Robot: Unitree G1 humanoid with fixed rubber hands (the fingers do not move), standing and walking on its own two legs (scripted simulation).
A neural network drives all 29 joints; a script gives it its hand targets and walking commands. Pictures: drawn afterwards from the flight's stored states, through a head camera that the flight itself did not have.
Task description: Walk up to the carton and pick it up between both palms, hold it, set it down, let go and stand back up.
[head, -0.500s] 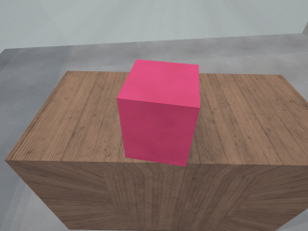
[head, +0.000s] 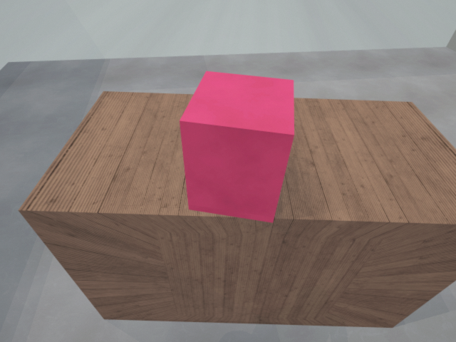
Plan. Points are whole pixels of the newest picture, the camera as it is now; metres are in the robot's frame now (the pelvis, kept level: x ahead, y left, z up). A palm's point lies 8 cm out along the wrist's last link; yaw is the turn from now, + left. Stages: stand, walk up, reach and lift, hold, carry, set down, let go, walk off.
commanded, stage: stand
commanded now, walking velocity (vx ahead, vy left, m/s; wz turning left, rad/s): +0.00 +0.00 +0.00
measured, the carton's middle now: (239, 146) +0.51 -0.02 +0.08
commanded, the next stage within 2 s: none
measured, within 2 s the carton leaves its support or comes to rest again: neither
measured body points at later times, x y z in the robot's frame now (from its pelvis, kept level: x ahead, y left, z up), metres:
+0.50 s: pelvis -0.02 +0.00 +0.00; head -0.04 +0.00 +0.45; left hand -0.03 +0.24 -0.15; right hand -0.02 -0.24 -0.15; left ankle +0.05 +0.12 -0.73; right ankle +0.06 -0.11 -0.73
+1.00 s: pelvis -0.01 -0.01 -0.01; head -0.05 -0.02 +0.43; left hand -0.08 +0.22 -0.17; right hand +0.02 -0.24 -0.17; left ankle +0.00 +0.11 -0.73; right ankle +0.03 -0.10 -0.73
